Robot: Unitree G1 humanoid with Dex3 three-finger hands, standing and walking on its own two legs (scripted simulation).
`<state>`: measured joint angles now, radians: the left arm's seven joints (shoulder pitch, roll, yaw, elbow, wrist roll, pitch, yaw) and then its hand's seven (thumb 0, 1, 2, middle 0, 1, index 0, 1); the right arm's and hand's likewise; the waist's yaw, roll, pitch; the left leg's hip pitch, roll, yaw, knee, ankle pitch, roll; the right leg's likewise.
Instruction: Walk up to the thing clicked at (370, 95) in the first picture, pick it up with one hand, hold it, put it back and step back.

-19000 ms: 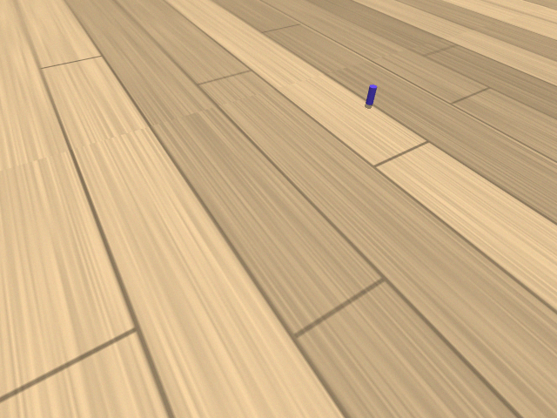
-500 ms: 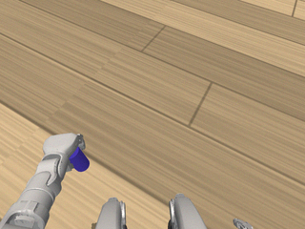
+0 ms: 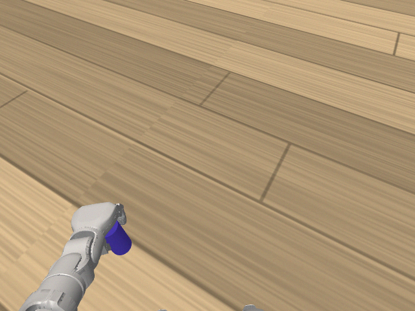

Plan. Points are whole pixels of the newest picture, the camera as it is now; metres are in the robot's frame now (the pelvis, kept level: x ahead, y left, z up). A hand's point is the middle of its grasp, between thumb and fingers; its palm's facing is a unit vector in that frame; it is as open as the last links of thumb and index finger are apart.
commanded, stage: lift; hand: left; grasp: from above
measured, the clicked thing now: (114, 236) +0.34 +0.21 -0.14
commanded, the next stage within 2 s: hold in 0.04 s
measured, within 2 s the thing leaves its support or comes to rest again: neither
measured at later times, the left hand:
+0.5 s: hand (95, 225) +0.33 +0.22 -0.04, palm faces -0.46 -0.05 -0.88, open 8.0 cm
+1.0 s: hand (91, 226) +0.32 +0.22 -0.02, palm faces -0.47 -0.05 -0.88, open 8.0 cm
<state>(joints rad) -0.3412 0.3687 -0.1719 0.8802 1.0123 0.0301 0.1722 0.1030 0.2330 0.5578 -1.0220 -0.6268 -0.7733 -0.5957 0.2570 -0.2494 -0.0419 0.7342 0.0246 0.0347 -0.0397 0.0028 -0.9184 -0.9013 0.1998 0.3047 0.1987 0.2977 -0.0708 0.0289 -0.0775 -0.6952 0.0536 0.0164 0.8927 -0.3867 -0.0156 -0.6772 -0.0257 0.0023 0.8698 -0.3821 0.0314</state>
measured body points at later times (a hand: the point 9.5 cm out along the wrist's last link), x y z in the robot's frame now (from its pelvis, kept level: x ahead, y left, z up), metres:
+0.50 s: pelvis +0.02 +0.01 +0.03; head +0.05 +0.00 +0.48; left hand +0.35 +0.23 +0.01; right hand +0.12 -0.27 -0.09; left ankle +0.03 +0.13 -0.69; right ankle +0.03 -0.14 -0.69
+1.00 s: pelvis +0.02 +0.01 +0.04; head +0.03 -0.01 +0.49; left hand +0.34 +0.22 +0.03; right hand +0.13 -0.26 -0.08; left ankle +0.03 +0.13 -0.69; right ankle +0.03 -0.14 -0.69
